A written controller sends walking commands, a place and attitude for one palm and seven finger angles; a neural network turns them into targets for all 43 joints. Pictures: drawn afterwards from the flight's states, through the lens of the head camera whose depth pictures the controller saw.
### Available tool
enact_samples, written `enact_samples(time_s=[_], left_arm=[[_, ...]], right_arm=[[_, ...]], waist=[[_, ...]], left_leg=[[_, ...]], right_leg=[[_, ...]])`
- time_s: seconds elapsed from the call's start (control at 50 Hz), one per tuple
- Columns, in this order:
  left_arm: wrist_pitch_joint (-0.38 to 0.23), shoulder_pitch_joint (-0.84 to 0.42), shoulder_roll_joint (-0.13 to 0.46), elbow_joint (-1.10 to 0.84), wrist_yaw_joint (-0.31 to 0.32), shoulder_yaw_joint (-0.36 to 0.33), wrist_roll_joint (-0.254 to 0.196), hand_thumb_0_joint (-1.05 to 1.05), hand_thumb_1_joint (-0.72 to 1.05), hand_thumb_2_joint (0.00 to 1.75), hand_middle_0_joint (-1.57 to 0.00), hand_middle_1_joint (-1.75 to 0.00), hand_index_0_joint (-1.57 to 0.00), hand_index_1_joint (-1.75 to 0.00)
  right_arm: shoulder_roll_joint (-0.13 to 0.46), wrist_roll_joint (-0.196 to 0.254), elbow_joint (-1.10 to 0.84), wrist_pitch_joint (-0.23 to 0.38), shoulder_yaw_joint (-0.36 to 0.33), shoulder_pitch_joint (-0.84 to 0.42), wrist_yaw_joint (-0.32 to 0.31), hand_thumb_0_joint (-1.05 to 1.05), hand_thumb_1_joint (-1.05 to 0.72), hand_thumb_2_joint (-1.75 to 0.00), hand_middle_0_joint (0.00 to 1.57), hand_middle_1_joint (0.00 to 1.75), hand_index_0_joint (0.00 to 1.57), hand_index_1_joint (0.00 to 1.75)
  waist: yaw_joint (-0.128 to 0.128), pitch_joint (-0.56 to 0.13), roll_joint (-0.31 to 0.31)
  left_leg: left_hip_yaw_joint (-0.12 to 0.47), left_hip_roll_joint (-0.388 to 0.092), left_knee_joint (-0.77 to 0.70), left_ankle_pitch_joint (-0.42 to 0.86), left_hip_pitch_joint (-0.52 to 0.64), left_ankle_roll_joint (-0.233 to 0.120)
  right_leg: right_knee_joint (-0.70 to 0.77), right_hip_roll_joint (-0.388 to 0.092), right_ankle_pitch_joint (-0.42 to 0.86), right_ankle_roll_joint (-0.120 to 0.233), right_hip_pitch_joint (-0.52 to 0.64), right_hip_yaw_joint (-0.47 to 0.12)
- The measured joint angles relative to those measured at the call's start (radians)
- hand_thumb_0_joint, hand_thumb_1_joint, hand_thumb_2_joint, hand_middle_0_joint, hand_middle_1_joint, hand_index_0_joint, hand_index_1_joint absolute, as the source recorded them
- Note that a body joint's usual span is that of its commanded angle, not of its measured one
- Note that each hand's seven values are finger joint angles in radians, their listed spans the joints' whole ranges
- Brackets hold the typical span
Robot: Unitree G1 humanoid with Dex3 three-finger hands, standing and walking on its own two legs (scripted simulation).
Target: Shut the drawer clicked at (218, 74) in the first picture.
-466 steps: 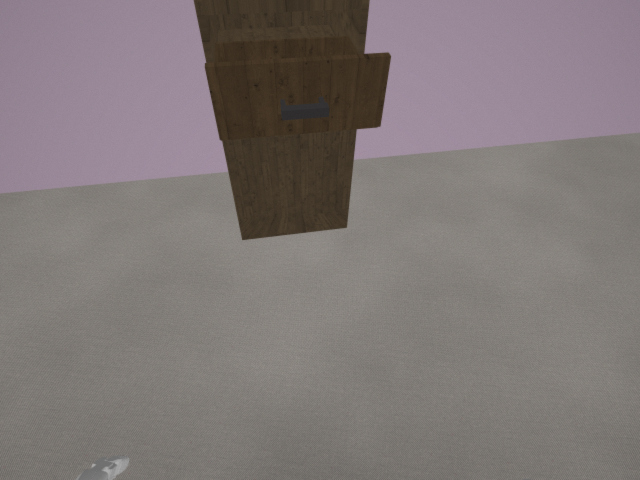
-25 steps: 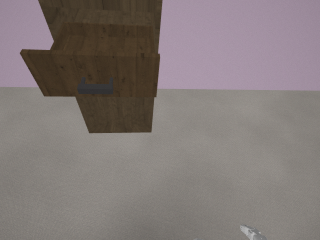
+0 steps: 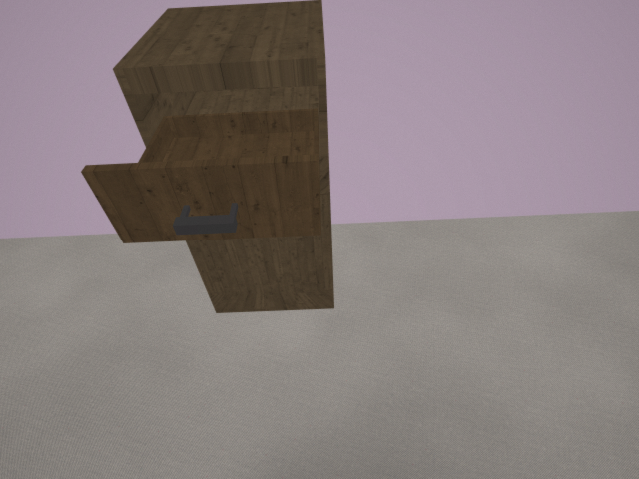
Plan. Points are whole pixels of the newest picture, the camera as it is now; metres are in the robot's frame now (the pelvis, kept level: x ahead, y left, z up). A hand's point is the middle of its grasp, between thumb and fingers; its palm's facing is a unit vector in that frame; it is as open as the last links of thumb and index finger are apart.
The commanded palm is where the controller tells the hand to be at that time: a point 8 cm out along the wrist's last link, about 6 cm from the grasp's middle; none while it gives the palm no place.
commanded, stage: take the last steps up to it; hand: left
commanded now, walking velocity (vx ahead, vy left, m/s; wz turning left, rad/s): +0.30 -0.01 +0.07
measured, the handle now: (207, 216) +0.55 +0.23 +0.01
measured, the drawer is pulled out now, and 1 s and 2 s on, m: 0.29 0.29 0.29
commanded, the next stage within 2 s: come to a stop and stand still in 0.74 s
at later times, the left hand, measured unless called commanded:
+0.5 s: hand out of the picture +0.00 +0.20 -0.18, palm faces +0.15 -0.98 -0.12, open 7.4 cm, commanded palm none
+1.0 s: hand (221, 376) +0.33 +0.20 -0.16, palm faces -0.03 -0.97 -0.22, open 7.4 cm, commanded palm none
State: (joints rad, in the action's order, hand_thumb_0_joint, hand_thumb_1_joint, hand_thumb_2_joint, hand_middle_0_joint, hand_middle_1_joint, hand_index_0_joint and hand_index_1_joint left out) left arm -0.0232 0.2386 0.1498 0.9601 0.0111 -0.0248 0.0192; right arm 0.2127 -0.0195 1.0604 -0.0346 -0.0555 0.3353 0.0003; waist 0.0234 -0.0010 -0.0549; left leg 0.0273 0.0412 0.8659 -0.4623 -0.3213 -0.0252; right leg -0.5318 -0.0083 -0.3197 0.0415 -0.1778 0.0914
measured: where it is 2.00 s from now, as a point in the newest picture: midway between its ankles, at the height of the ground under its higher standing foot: outside the picture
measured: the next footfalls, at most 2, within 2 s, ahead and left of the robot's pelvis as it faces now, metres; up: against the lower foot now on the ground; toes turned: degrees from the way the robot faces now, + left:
left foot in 0.42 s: +0.21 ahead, +0.16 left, +0.00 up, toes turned +9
right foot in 0.94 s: +0.34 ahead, -0.09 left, +0.00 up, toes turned -8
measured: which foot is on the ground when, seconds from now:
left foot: up 0.00-0.40, down 0.42-1.00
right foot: down 0.00-0.42, up 0.44-0.92, down 0.94-1.00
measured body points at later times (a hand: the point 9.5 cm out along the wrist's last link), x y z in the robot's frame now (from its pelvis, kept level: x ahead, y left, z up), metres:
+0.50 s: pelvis +0.13 +0.06 -0.01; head +0.14 +0.08 +0.44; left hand +0.00 +0.25 -0.17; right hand +0.24 -0.15 -0.15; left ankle +0.18 +0.15 -0.73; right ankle +0.01 -0.07 -0.68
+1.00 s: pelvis +0.23 +0.03 +0.00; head +0.25 +0.00 +0.44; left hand +0.33 +0.25 -0.14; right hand +0.15 -0.17 -0.17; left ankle +0.18 +0.15 -0.73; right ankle +0.30 -0.09 -0.74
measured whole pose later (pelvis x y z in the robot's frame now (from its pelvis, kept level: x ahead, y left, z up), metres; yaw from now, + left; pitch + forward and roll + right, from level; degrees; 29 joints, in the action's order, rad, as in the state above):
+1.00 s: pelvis +0.23 +0.03 +0.00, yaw -1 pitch -2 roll +1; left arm -0.03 0.16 0.14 1.03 0.02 -0.03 0.01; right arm 0.12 -0.01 1.16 0.01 -0.03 0.40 -0.02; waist 0.06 0.06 -0.03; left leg -0.14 -0.05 0.54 -0.41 -0.12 0.02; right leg -0.54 -0.06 -0.17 0.02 -0.33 0.10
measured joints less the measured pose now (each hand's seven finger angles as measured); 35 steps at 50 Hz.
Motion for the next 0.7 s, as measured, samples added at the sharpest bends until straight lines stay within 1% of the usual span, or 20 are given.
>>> enact_samples(time_s=[0.04,0.08,0.16,0.22,0.28,0.34,0.38,0.4,0.42,0.44,0.48,0.5,0.52,0.54,0.56,0.6,0.66,0.7], left_arm=[[-0.007,0.049,-0.01,0.02,0.006,-0.003,-0.002,0.0,0.91,0.9,-0.2,-0.3,-0.2,-0.3],[-0.011,0.095,-0.014,0.048,0.011,-0.006,-0.005,0.0,0.91,0.9,-0.2,-0.3,-0.2,-0.3],[-0.02,0.169,-0.026,0.102,0.011,-0.004,-0.006,0.0,0.91,0.9,-0.2,-0.3,-0.2,-0.3],[-0.029,0.213,-0.038,0.133,0.01,-0.001,-0.004,0.0,0.91,0.9,-0.2,-0.3,-0.2,-0.3],[-0.035,0.248,-0.048,0.16,0.011,0.001,0.0,0.0,0.91,0.9,-0.2,-0.3,-0.2,-0.3],[-0.035,0.272,-0.053,0.182,0.012,0.001,0.005,0.0,0.91,0.9,-0.2,-0.3,-0.2,-0.3],[-0.032,0.286,-0.053,0.195,0.013,-0.001,0.005,0.0,0.9,0.9,-0.2,-0.3,-0.2,-0.3],[-0.03,0.294,-0.053,0.201,0.014,-0.002,0.003,0.0,0.9,0.9,-0.2,-0.3,-0.2,-0.3],[-0.028,0.305,-0.056,0.207,0.013,-0.003,0.0,0.0,0.9,0.9,-0.2,-0.3,-0.2,-0.3],[-0.02,0.299,-0.054,0.217,0.012,-0.003,-0.005,0.0,0.9,0.9,-0.2,-0.3,-0.2,-0.3],[-0.002,0.274,-0.049,0.227,0.012,-0.004,-0.008,0.0,0.9,0.9,-0.2,-0.3,-0.2,-0.3],[0.006,0.259,-0.045,0.226,0.013,-0.005,-0.008,0.01,0.9,0.9,-0.2,-0.3,-0.2,-0.3],[0.01,0.242,-0.039,0.224,0.012,-0.008,-0.007,0.01,0.9,0.9,-0.2,-0.3,-0.2,-0.3],[0.012,0.221,-0.034,0.217,0.011,-0.013,-0.004,0.01,0.9,0.9,-0.2,-0.3,-0.2,-0.3],[0.014,0.199,-0.027,0.207,0.009,-0.017,-0.002,0.01,0.9,0.9,-0.2,-0.3,-0.2,-0.3],[0.015,0.153,-0.011,0.176,0.007,-0.027,0.002,0.01,0.91,0.9,-0.2,-0.3,-0.2,-0.3],[0.016,0.085,0.011,0.121,0.005,-0.038,0.005,0.0,0.91,0.9,-0.2,-0.3,-0.2,-0.3],[0.019,0.044,0.02,0.092,0.004,-0.044,0.006,0.0,0.91,0.9,-0.2,-0.3,-0.19,-0.3]], right_arm=[[0.003,-0.005,0.012,-0.003,-0.007,0.006,0.01,0.0,-0.91,-0.9,0.2,0.3,0.2,0.3],[0.005,-0.007,0.013,-0.001,-0.013,0.005,0.015,0.0,-0.91,-0.9,0.2,0.3,0.2,0.3],[0.003,-0.005,0.01,0.006,-0.023,-0.007,0.018,0.0,-0.91,-0.9,0.2,0.3,0.2,0.3],[-0.004,-0.004,0.013,0.007,-0.022,-0.027,0.021,0.0,-0.91,-0.9,0.2,0.3,0.2,0.3],[-0.015,-0.002,0.014,0.012,-0.017,-0.059,0.024,0.0,-0.92,-0.9,0.2,0.3,0.2,0.3],[-0.03,0.002,0.009,0.022,-0.009,-0.104,0.027,0.0,-0.92,-0.9,0.2,0.3,0.2,0.3],[-0.042,0.003,0.0,0.037,-0.001,-0.136,0.026,0.0,-0.92,-0.9,0.2,0.3,0.2,0.3],[-0.047,0.003,-0.008,0.049,0.002,-0.15,0.024,0.0,-0.91,-0.9,0.2,0.3,0.2,0.3],[-0.05,0.001,-0.018,0.066,0.006,-0.163,0.021,0.0,-0.91,-0.9,0.2,0.3,0.2,0.3],[-0.059,-0.001,-0.024,0.082,0.007,-0.18,0.015,0.0,-0.91,-0.9,0.2,0.3,0.2,0.3],[-0.077,0.001,-0.035,0.101,0.015,-0.196,0.005,0.0,-0.91,-0.9,0.2,0.3,0.2,0.3],[-0.085,0.002,-0.038,0.105,0.02,-0.194,0.0,0.0,-0.91,-0.9,0.2,0.3,0.2,0.3],[-0.092,0.004,-0.04,0.108,0.021,-0.187,-0.005,0.0,-0.92,-0.9,0.2,0.3,0.2,0.3],[-0.095,0.013,-0.047,0.116,0.01,-0.181,-0.015,-0.01,-0.93,-0.9,0.2,0.3,0.2,0.3],[-0.093,0.017,-0.052,0.122,0.004,-0.175,-0.023,-0.02,-0.94,-0.9,0.2,0.3,0.21,0.3],[-0.081,0.015,-0.051,0.127,0.001,-0.157,-0.028,-0.04,-0.96,-0.9,0.2,0.3,0.21,0.3],[-0.067,0.011,-0.032,0.12,0.004,-0.115,-0.027,-0.04,-0.96,-0.9,0.2,0.3,0.21,0.3],[-0.065,0.009,-0.015,0.111,0.008,-0.081,-0.025,-0.03,-0.96,-0.9,0.2,0.3,0.2,0.3]], waist=[[-0.008,-0.009,0.006],[-0.007,-0.012,0.01],[-0.007,-0.003,0.01],[-0.021,0.009,0.014],[-0.041,0.019,0.022],[-0.068,0.031,0.035],[-0.082,0.038,0.048],[-0.086,0.041,0.056],[-0.086,0.041,0.057],[-0.082,0.049,0.071],[-0.079,0.06,0.088],[-0.075,0.056,0.09],[-0.07,0.049,0.089],[-0.063,0.043,0.089],[-0.055,0.037,0.09],[-0.045,0.022,0.094],[-0.042,0.001,0.102],[-0.04,-0.007,0.105]], left_leg=[[-0.022,-0.022,0.121,0.06,-0.066,0.006],[-0.029,-0.051,0.182,0.137,-0.123,0.017],[-0.027,-0.104,0.186,0.247,-0.199,0.04],[-0.035,-0.129,0.132,0.274,-0.22,0.048],[-0.06,-0.138,0.027,0.266,-0.209,0.048],[-0.095,-0.128,-0.106,0.229,-0.164,0.035],[-0.118,-0.11,-0.197,0.216,-0.115,0.021],[-0.132,-0.097,-0.253,0.232,-0.079,0.014],[-0.14,-0.091,-0.301,0.256,-0.041,0.002],[-0.151,-0.081,-0.278,0.25,-0.041,-0.011],[-0.176,-0.074,-0.243,0.211,-0.018,-0.031],[-0.185,-0.074,-0.252,0.2,0.005,-0.035],[-0.192,-0.074,-0.273,0.198,0.032,-0.037],[-0.199,-0.071,-0.303,0.205,0.059,-0.032],[-0.204,-0.066,-0.335,0.213,0.085,-0.034],[-0.209,-0.056,-0.394,0.23,0.128,-0.04],[-0.211,-0.04,-0.461,0.246,0.175,-0.042],[-0.209,-0.032,-0.491,0.25,0.2,-0.041]], right_leg=[[0.058,-0.002,0.015,0.003,0.043,-0.001],[0.117,-0.003,0.037,0.001,0.083,0.0],[0.2,-0.002,0.057,-0.002,0.141,0.013],[0.231,-0.002,0.052,-0.009,0.171,0.022],[0.241,-0.008,0.034,-0.022,0.192,0.029],[0.224,-0.02,-0.002,-0.042,0.208,0.033],[0.188,-0.032,-0.041,-0.06,0.213,0.033],[0.148,-0.041,-0.072,-0.07,0.206,0.03],[0.073,-0.047,-0.111,-0.074,0.183,0.023],[-0.053,-0.064,-0.139,-0.065,0.135,0.011],[-0.345,-0.065,-0.184,-0.044,0.016,-0.037],[-0.459,-0.061,-0.182,-0.038,-0.042,-0.043],[-0.544,-0.061,-0.162,-0.037,-0.096,-0.039],[-0.595,-0.066,-0.133,-0.039,-0.145,-0.035],[-0.62,-0.073,-0.101,-0.042,-0.188,-0.03],[-0.621,-0.085,-0.038,-0.05,-0.259,-0.024],[-0.581,-0.101,0.047,-0.063,-0.333,-0.031],[-0.541,-0.11,0.088,-0.072,-0.36,-0.039]])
